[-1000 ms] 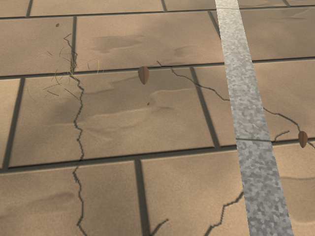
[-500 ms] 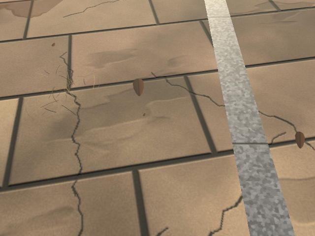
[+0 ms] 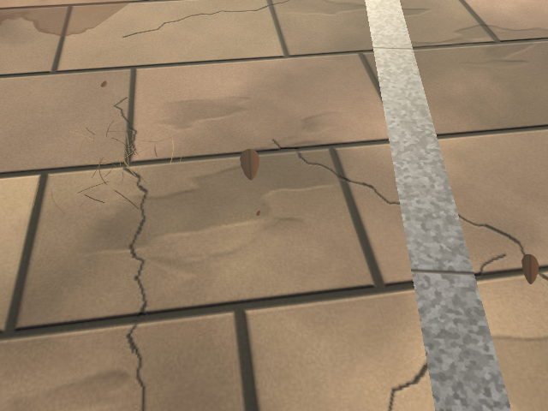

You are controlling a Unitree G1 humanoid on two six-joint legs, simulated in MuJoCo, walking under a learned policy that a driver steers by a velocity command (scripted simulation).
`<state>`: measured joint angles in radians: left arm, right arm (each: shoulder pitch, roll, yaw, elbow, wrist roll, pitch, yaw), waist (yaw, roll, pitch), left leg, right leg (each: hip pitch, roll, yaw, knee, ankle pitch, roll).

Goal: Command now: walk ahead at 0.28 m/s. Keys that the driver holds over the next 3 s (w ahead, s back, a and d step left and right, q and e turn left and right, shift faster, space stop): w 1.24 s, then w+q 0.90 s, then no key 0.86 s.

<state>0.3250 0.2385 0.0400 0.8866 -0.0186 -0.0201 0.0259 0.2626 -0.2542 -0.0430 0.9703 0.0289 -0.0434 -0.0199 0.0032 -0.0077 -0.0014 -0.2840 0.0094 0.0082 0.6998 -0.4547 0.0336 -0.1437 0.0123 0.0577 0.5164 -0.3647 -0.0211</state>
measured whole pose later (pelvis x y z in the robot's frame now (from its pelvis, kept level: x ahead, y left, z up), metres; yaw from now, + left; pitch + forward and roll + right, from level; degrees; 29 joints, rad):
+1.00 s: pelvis +0.49 +0.00 +0.00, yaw +0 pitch +1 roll -3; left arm 0.37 0.27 0.05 0.97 -0.02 -0.08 0.00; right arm 0.04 -0.25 -0.02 0.80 0.02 -0.09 0.03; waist 0.08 0.04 0.02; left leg -0.59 0.09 -0.02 0.54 0.04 0.02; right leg 0.06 0.07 -0.04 0.20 -0.29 -0.03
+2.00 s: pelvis +1.03 +0.04 +0.01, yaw +22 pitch +1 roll -3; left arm 0.28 0.28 0.07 0.94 0.00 -0.09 0.00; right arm 0.14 -0.28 -0.07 0.72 0.02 -0.02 0.03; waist 0.08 0.04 0.03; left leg -0.66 0.12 -0.01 0.73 -0.01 0.02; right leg 0.04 0.01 -0.23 0.22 -0.27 0.00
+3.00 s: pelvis +1.30 +0.18 +0.00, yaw +33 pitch +0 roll +0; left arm 0.05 0.24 0.04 0.96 0.00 -0.01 0.00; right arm 0.25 -0.25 -0.04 0.96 -0.01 0.02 -0.03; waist -0.01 0.00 0.03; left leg -0.08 -0.03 -0.04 0.48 -0.39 0.02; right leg -0.34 0.01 -0.02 0.52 -0.18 -0.03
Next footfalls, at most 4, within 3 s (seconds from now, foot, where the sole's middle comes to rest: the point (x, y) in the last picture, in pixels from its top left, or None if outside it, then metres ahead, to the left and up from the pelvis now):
0.54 right None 0.41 -0.11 -0.77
1.06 left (232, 347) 0.71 0.13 -0.77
1.60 right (310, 256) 1.02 -0.09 -0.77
2.12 left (205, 211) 1.20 0.25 -0.77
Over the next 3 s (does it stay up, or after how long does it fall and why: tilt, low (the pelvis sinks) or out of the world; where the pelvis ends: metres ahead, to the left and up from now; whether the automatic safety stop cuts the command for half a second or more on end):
stays up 1.30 0.18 0.00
